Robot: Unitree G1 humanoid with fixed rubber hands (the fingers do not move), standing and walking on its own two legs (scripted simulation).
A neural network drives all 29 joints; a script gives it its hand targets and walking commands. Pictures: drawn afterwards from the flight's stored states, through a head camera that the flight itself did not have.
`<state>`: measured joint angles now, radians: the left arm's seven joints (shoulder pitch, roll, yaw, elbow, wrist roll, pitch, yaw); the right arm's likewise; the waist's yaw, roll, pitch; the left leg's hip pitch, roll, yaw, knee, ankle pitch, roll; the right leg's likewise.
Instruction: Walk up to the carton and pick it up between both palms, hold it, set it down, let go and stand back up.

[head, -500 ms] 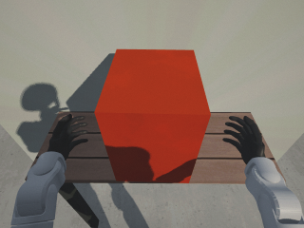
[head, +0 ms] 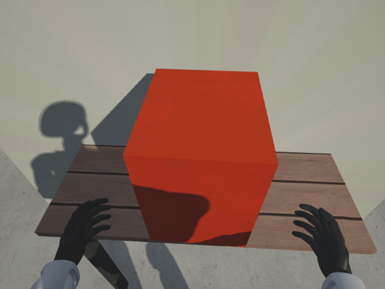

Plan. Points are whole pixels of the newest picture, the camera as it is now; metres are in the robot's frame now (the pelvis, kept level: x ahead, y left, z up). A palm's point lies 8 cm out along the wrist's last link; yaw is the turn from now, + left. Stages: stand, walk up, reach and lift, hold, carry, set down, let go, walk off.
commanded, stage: set down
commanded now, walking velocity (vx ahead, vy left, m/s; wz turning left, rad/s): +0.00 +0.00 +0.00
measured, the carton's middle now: (201, 159) +0.39 +0.02 +0.07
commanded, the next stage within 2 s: let go in 1.20 s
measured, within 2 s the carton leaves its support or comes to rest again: neither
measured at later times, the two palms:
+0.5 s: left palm (78, 279) +0.16 +0.24 +0.00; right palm (318, 283) +0.17 -0.19 -0.01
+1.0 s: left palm (90, 286) +0.16 +0.24 -0.05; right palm out of the picture +0.16 -0.21 -0.06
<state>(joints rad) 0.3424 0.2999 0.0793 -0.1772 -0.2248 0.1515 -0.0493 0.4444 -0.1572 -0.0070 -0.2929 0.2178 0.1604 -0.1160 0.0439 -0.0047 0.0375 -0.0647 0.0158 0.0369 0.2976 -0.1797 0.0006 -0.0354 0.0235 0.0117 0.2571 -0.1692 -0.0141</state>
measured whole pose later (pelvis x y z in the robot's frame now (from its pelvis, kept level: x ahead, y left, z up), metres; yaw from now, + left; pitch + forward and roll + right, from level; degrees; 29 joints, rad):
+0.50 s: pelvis +0.00 +0.01 +0.00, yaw +0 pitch -4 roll -1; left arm 0.40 0.29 -0.01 0.06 -0.18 0.03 -0.02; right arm 0.43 -0.13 -0.01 0.08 0.14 -0.03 -0.07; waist 0.05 0.00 0.06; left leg -0.05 0.01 0.03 0.33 -0.21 0.01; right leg -0.01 0.02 0.02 0.27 -0.19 -0.01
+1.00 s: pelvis +0.00 -0.01 +0.00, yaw +0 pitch -5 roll +0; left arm 0.28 0.25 0.02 0.36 -0.07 0.07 -0.04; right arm 0.31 -0.14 0.02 0.43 0.05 -0.12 -0.05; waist 0.02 0.00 0.07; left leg -0.04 0.02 0.03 0.34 -0.21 -0.01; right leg -0.02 0.03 0.01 0.31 -0.21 -0.02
